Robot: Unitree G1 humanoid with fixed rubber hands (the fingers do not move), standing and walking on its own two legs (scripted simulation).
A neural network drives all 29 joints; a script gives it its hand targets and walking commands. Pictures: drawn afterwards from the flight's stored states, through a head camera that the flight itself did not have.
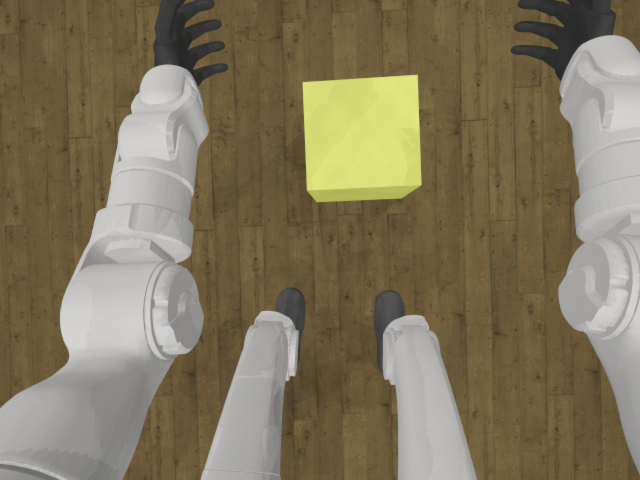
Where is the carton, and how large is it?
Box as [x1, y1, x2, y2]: [303, 75, 421, 201]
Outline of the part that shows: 417,75 303,82 307,190 316,201 399,198 421,184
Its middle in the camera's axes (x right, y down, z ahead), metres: +0.08 -0.20 +0.83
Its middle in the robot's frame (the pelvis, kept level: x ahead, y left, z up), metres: +0.56 -0.02 -0.53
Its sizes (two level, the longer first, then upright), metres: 0.210 0.200 0.250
